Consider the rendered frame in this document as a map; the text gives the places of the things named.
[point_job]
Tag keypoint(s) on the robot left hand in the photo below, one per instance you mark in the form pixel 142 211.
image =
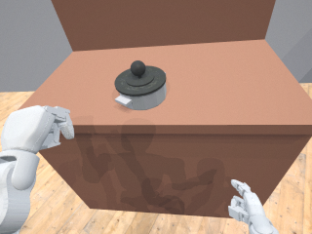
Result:
pixel 36 128

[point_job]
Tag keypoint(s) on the left robot forearm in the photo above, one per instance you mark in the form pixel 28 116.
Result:
pixel 17 178

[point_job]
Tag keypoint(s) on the knob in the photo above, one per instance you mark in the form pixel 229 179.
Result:
pixel 138 68

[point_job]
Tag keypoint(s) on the lid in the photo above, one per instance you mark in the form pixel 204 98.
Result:
pixel 153 79

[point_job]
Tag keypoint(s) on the right robot forearm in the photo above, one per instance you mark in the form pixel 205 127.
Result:
pixel 260 224

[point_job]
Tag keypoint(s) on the table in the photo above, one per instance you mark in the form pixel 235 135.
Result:
pixel 232 108

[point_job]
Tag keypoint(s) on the robot right hand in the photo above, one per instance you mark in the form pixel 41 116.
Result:
pixel 243 209

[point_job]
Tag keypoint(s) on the pot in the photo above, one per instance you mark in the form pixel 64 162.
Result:
pixel 143 102

